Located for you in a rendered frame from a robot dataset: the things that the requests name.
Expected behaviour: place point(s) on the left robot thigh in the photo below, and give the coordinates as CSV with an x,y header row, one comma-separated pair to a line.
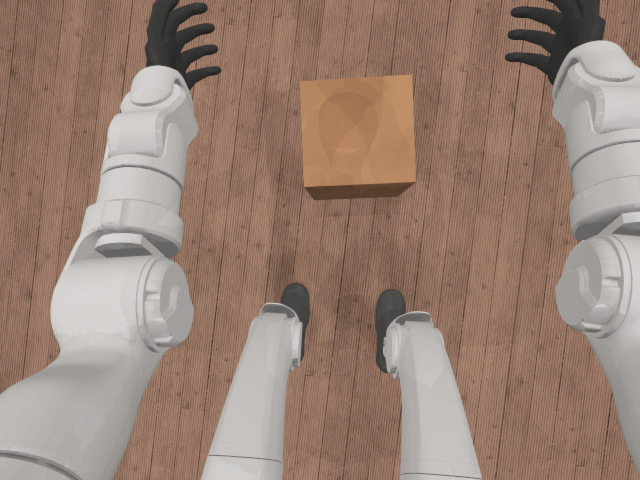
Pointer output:
x,y
248,442

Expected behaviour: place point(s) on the robot left upper arm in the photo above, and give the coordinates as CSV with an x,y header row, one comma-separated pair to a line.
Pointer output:
x,y
114,319

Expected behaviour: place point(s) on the robot right upper arm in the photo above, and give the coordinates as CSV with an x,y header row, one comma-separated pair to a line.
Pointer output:
x,y
599,294

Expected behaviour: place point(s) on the right robot forearm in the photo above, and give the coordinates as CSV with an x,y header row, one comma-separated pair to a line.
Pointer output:
x,y
597,101

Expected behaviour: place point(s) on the left robot hand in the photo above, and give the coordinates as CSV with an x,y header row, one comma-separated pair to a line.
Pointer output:
x,y
165,44

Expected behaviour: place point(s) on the robot right shin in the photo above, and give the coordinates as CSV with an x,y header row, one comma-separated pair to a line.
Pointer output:
x,y
411,316

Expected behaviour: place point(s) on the carton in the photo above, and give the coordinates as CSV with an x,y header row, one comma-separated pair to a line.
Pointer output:
x,y
358,137

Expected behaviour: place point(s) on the right robot hand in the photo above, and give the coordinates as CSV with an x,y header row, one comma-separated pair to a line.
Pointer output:
x,y
579,23

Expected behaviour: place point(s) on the left robot forearm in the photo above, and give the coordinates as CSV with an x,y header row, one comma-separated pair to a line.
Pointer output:
x,y
142,178

